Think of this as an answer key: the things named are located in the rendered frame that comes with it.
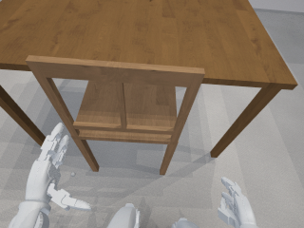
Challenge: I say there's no table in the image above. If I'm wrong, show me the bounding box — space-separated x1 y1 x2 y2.
0 0 298 158

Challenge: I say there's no right robot hand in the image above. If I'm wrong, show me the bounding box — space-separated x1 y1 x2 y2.
218 177 257 228

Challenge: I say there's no robot left shin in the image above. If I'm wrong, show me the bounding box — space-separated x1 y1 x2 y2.
125 203 135 208

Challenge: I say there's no chair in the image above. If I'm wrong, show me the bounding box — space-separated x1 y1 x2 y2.
26 55 205 176

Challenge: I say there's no left robot forearm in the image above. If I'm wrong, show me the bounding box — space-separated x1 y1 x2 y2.
8 199 51 228

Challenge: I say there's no left robot hand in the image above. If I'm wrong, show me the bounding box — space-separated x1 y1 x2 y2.
25 123 92 211

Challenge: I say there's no left robot thigh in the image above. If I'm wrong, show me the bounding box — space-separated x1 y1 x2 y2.
107 206 141 228

